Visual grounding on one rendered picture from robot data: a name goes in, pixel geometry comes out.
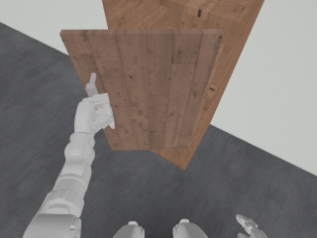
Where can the robot left shin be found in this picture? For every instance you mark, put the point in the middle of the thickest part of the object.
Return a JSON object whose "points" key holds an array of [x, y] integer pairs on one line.
{"points": [[132, 223]]}

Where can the robot left thigh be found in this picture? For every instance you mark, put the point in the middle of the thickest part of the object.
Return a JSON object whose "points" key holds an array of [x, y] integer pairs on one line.
{"points": [[130, 231]]}

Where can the left robot forearm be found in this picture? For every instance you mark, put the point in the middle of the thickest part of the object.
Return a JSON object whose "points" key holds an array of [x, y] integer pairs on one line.
{"points": [[72, 183]]}

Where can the left robot upper arm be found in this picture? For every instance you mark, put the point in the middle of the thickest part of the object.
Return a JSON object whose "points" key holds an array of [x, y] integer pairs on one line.
{"points": [[51, 225]]}

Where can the cupboard door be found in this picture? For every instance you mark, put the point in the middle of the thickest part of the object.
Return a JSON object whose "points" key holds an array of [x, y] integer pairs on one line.
{"points": [[155, 79]]}

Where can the robot left hand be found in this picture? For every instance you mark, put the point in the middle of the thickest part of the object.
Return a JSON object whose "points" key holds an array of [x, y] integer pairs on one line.
{"points": [[86, 114]]}

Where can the handle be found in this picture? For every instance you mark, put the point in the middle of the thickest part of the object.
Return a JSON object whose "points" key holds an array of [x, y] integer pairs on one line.
{"points": [[91, 87]]}

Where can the robot right hand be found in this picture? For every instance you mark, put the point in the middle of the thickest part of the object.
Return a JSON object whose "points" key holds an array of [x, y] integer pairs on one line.
{"points": [[250, 226]]}

